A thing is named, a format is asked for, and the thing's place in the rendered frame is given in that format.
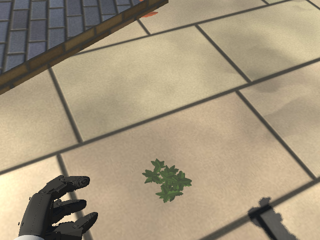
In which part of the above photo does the left robot hand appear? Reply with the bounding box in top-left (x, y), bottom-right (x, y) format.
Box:
top-left (18, 175), bottom-right (98, 240)

